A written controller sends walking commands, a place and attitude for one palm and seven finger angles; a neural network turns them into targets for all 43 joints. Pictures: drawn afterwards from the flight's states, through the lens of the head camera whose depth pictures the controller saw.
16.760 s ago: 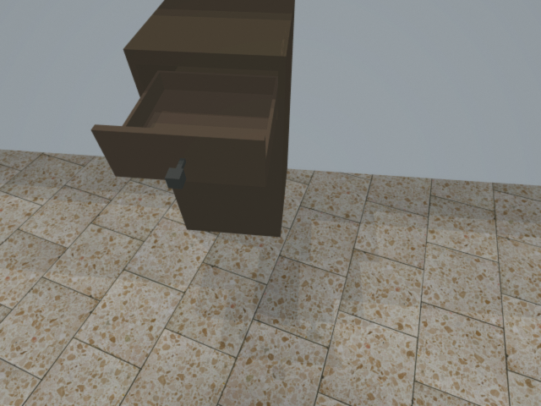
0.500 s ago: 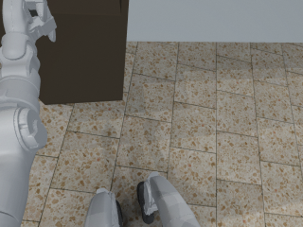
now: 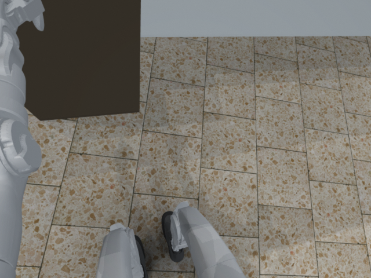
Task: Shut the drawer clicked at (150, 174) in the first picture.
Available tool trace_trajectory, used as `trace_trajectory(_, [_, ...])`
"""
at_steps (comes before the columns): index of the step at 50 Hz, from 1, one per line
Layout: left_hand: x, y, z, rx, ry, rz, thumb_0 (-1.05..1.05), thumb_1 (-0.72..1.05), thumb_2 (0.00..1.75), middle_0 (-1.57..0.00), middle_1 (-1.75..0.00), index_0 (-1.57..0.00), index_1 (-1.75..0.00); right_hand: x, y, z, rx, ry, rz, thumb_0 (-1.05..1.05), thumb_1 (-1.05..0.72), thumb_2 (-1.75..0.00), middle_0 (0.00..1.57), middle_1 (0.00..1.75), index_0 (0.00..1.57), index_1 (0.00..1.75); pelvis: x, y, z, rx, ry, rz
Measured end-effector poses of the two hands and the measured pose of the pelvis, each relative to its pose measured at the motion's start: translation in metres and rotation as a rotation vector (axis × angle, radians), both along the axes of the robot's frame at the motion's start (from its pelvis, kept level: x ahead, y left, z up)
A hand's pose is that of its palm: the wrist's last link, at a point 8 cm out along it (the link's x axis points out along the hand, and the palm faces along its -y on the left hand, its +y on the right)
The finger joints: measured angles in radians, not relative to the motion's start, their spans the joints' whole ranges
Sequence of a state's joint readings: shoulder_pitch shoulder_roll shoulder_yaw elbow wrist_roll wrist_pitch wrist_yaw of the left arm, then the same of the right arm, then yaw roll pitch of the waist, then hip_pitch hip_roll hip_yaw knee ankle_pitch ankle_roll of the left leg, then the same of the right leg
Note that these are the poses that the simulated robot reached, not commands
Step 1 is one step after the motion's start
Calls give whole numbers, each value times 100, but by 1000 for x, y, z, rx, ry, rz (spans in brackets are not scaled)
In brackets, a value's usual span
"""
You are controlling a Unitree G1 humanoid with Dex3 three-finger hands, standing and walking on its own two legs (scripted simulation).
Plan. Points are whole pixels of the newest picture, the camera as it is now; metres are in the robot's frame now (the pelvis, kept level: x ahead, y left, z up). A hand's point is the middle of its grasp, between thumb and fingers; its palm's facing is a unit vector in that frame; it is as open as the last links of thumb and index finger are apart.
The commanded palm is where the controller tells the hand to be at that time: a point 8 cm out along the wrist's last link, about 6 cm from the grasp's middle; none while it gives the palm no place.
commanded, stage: pull the fist back off the drawer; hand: left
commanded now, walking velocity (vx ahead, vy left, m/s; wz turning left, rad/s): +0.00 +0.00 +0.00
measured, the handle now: out of the picture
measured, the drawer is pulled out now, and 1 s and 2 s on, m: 0.00 0.00 0.00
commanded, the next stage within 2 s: draw the hand back to the body in 0.32 s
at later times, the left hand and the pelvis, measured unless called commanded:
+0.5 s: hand (20, 16) +0.59 +0.16 +0.08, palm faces +0.00 -1.00 -0.03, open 3.2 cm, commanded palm +0.54 +0.19 +0.10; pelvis +0.06 +0.01 +0.04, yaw +1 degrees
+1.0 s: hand out of the picture +0.41 +0.19 +0.17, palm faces +0.01 -0.99 -0.13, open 3.3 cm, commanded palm +0.38 +0.24 +0.19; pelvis +0.07 +0.01 +0.10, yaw +2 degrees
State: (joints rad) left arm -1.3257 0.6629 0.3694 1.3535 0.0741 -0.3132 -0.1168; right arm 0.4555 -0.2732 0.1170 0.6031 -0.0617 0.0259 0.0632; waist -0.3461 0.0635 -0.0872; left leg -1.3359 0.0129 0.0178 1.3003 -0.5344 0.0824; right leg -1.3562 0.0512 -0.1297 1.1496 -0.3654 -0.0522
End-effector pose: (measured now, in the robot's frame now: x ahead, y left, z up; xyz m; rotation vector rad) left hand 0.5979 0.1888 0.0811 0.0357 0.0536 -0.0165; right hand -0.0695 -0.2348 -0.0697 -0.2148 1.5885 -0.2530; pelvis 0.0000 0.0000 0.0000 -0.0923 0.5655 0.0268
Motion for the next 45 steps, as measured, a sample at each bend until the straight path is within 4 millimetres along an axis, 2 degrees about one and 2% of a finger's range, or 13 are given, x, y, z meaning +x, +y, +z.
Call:
trace_trajectory(8, [-1, 0, 0, -13, 3, -6, 2, 87, 87, -143, -160, -146, -160, 24, 2, 5, 22, -15, 1, 1, -91, -90, 20, 30, 20, 30, 18, 3, 11, 7, -12, -9])
trace_trajectory(16, [-13, 4, -5, -20, 11, -8, 1, 85, 86, -141, -160, -142, -160, 75, -4, 10, 27, -91, 27, 1, -91, -90, 20, 30, 20, 30, 43, 6, 26, 18, -36, -17])
trace_trajectory(24, [-27, 23, -6, -13, -14, 25, 1, 87, 88, -140, -160, -140, -160, 125, -11, 12, 19, -154, 78, 0, -91, -90, 20, 30, 20, 30, 57, 6, 34, 21, -57, -3])
trace_trajectory(28, [-51, 30, 13, 13, -65, -8, 1, 89, 89, -140, -160, -140, -160, 148, -9, 18, 40, -192, 73, 1, -91, -90, 20, 30, 20, 30, 67, 9, 47, 24, -84, -9])
trace_trajectory(35, [-101, 41, 34, -18, 16, -5, 2, 90, 90, -140, -160, -140, -160, 200, -3, 40, 69, -347, 104, 1, -91, -90, 20, 30, 20, 30, 82, 11, 72, 34, -181, -3])
trace_trajectory(40, [-133, 46, 60, -19, -58, 5, 2, 90, 90, -140, -160, -140, -160, 238, -1, 55, 58, -487, 145, 1, -91, -90, 20, 30, 20, 30, 84, 12, 81, 41, -244, 8])
trace_trajectory(45, [-168, 49, 82, 10, -82, -34, 2, 90, 90, -140, -160, -140, -160, 266, 6, 66, 74, -603, 181, 1, -91, -90, 20, 30, 20, 30, 82, 14, 88, 49, -303, 14])
